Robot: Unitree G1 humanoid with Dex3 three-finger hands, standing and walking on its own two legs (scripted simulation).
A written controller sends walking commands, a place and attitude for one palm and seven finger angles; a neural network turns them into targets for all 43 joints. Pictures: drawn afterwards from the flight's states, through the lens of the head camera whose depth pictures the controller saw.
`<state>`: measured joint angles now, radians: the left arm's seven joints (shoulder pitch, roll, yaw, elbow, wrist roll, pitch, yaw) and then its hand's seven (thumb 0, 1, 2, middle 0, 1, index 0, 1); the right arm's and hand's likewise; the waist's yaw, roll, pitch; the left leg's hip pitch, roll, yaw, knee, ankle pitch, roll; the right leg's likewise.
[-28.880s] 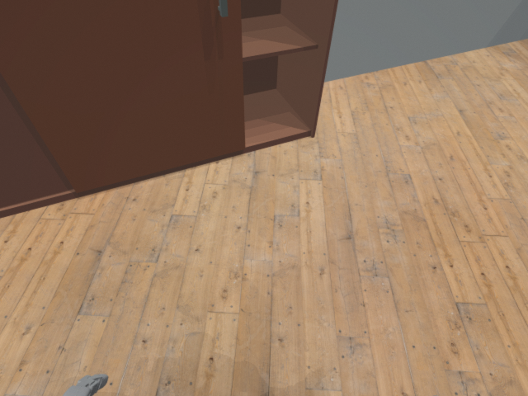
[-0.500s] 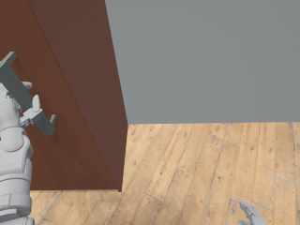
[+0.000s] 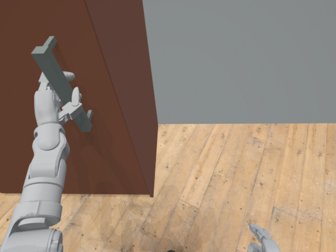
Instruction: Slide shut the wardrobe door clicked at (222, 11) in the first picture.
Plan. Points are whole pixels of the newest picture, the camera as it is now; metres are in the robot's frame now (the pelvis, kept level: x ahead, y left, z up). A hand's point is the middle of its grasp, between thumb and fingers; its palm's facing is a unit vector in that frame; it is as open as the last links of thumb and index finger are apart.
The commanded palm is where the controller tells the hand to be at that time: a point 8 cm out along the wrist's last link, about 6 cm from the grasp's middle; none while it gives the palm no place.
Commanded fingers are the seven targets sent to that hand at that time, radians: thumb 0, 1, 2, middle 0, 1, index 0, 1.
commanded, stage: stop walking and hold the door there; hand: left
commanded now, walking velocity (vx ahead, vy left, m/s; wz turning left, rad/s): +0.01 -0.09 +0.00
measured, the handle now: (71, 90) +0.43 +0.28 +0.14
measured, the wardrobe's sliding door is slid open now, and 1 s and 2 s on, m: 0.00 0.00 0.00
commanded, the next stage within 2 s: loosen the grip on the handle in 0.62 s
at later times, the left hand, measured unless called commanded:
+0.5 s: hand (77, 105) +0.38 +0.25 +0.14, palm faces +0.30 -0.95 -0.13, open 6.1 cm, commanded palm +0.35 +0.27 +0.13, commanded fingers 0.00 0.90 0.90 -0.45 -1.40 -0.45 -1.40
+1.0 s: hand (76, 103) +0.39 +0.26 +0.13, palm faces +0.33 -0.93 -0.18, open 9.8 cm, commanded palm +0.35 +0.30 +0.14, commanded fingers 0.00 -0.55 0.20 -0.38 -1.32 -0.38 -1.32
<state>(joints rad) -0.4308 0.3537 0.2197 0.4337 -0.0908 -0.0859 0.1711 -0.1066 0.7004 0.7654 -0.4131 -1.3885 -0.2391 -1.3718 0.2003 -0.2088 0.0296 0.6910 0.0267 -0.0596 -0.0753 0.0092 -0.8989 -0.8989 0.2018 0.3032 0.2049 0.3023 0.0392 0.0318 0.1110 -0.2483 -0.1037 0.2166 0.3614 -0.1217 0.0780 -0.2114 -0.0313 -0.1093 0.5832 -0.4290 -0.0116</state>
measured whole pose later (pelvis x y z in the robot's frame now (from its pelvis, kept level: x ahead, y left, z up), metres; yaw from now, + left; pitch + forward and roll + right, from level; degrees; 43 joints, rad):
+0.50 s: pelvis +0.01 +0.05 +0.00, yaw -1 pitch -1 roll -1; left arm -0.33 0.25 0.15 0.28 -0.08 -0.13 0.16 -0.07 0.73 0.79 -0.45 -1.40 -0.23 -1.39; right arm 0.18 -0.20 0.04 0.70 0.03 -0.05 -0.07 0.01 -0.90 -0.90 0.20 0.30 0.20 0.30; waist 0.04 0.03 0.09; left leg -0.25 0.02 0.01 0.50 -0.23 0.00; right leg -0.19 0.00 0.00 0.47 -0.26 0.01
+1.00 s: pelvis +0.01 +0.03 +0.00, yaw +1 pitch +1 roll +0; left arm -0.42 0.30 0.24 0.49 -0.01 -0.13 0.12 -0.02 0.05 0.51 -0.45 -1.40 -0.41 -1.39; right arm 0.26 -0.25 -0.01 0.73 -0.01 -0.14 -0.04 0.01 -0.90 -0.90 0.20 0.30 0.20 0.30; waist -0.02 0.01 0.00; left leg -0.32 0.02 -0.02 0.56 -0.25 -0.02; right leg -0.27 0.01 -0.03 0.55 -0.30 -0.02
